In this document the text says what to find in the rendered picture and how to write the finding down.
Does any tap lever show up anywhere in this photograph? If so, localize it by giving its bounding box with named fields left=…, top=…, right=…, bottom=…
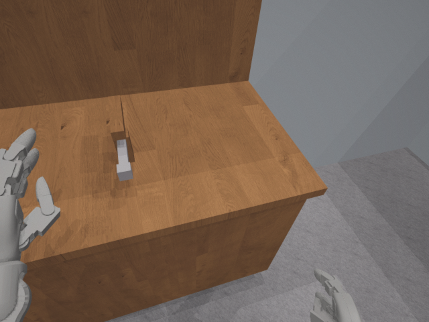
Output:
left=117, top=139, right=133, bottom=181

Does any left robot hand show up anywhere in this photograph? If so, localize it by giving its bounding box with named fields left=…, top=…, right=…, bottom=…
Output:
left=0, top=128, right=60, bottom=262

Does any right robot hand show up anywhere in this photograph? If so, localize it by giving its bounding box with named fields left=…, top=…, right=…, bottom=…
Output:
left=310, top=268, right=362, bottom=322

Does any left robot forearm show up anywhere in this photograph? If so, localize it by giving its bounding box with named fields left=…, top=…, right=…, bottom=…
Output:
left=0, top=260, right=32, bottom=322

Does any counter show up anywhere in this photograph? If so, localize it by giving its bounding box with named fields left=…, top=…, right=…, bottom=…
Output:
left=0, top=0, right=328, bottom=322

